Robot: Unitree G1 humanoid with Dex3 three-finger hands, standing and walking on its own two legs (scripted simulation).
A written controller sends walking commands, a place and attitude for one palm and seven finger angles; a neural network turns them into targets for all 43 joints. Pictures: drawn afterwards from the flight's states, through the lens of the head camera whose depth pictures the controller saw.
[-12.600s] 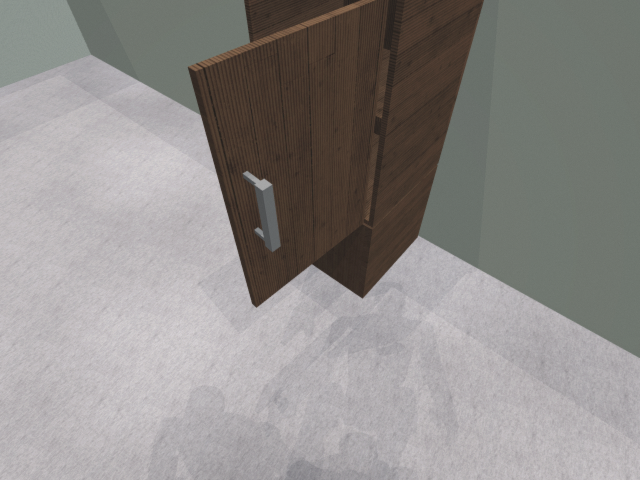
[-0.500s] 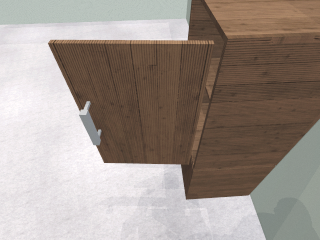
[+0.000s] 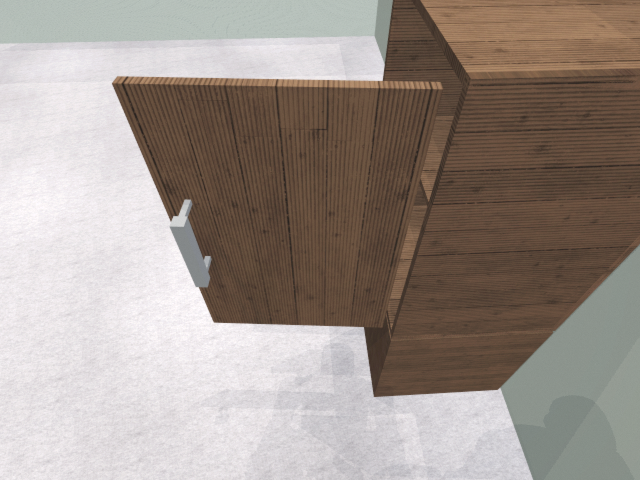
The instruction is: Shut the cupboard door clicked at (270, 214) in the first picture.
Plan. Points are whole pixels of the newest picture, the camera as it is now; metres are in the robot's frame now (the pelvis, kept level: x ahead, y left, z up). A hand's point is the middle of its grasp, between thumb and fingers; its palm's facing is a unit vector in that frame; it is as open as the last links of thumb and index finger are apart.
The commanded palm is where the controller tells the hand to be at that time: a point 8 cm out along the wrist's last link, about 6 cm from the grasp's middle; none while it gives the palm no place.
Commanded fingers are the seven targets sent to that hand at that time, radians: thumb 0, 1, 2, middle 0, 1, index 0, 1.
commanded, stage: look again from close up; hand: left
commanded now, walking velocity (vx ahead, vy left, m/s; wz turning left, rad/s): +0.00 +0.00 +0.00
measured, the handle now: (195, 245) +0.47 +0.24 -0.03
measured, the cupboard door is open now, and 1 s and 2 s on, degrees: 85 85 85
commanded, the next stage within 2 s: raise the hand and make a fist in 0.44 s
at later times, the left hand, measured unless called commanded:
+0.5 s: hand out of the picture +0.00 +0.17 -0.18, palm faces +0.01 -0.98 -0.18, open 7.3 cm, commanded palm none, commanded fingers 0.00 0.90 0.90 -0.20 -0.30 -0.20 -0.30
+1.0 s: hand out of the picture +0.12 +0.16 -0.08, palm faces +0.09 -1.00 +0.00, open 6.0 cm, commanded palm +0.12 +0.22 -0.06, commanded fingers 0.00 0.90 0.90 -0.62 -0.76 -0.62 -0.76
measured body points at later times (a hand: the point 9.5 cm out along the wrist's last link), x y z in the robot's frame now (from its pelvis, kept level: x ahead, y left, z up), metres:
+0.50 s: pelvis +0.01 +0.00 +0.00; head +0.03 +0.00 +0.45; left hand +0.00 +0.22 -0.16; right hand +0.01 -0.21 -0.16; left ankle -0.03 +0.09 -0.74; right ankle +0.01 -0.10 -0.74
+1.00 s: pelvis -0.05 -0.03 -0.10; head +0.01 -0.01 +0.34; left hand +0.11 +0.22 -0.08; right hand +0.21 -0.26 -0.12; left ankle -0.03 +0.09 -0.74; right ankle +0.01 -0.11 -0.74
